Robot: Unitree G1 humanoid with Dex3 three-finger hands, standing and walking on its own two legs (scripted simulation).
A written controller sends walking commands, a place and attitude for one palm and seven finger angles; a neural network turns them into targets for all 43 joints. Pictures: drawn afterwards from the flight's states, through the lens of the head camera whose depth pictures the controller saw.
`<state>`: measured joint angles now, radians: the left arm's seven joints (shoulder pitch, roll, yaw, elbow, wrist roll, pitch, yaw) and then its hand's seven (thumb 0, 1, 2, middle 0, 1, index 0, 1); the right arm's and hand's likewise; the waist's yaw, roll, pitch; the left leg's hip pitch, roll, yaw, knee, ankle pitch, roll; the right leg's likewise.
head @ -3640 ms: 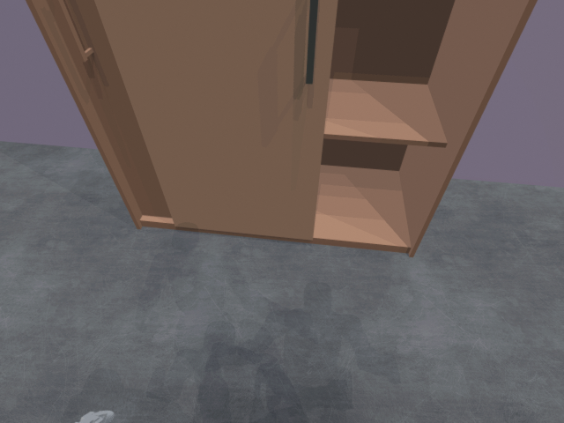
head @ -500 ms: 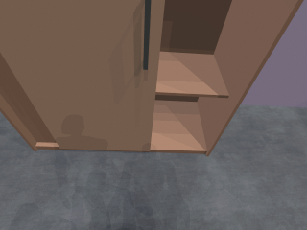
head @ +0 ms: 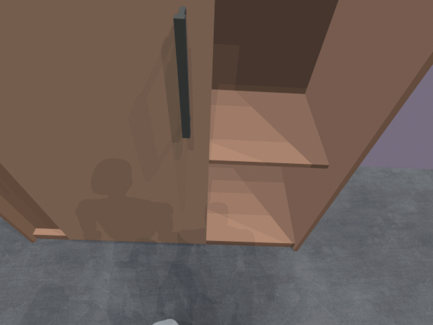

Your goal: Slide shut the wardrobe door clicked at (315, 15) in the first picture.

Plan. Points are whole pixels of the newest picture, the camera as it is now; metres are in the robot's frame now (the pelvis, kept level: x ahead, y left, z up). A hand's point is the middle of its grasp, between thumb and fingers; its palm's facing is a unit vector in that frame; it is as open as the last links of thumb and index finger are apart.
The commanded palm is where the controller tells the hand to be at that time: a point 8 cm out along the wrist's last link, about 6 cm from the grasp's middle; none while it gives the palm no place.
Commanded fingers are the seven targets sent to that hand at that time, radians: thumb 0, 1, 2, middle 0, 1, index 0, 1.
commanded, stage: come to a stop and stand still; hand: left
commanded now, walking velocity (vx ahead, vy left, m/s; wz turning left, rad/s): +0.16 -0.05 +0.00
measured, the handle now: (184, 81) +0.53 +0.10 +0.17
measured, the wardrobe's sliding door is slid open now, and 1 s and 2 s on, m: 0.43 0.43 0.43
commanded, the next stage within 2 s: look again from close up in 1.54 s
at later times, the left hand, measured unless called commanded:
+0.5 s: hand out of the picture +0.13 +0.17 -0.17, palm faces +0.03 -0.95 -0.31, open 7.4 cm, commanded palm none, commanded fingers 0.00 0.90 0.90 -0.20 -0.30 -0.20 -0.30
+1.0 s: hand out of the picture +0.05 +0.20 -0.18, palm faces +0.09 -0.97 -0.22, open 7.4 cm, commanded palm none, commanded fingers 0.00 0.90 0.90 -0.20 -0.30 -0.20 -0.30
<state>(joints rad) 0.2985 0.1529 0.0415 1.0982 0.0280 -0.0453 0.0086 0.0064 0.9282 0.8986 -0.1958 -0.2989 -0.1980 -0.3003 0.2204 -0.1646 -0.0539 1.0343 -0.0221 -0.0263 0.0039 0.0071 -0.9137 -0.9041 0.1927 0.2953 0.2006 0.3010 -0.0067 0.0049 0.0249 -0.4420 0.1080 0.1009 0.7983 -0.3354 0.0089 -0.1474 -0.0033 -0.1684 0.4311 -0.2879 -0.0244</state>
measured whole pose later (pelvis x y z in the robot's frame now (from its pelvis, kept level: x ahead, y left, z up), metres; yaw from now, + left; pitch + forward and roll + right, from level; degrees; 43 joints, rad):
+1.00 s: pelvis +0.04 +0.00 +0.00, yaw +1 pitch +0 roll +0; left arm 0.27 0.22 0.06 1.07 0.02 0.06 0.03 0.01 0.91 0.90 -0.20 -0.30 -0.20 -0.30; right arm 0.23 -0.16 -0.03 1.02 -0.02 0.02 -0.01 0.00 -0.91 -0.90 0.19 0.30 0.20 0.30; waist 0.03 -0.05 0.01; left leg -0.19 0.01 0.03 0.48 -0.30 0.01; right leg -0.37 -0.06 -0.02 0.67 -0.36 0.02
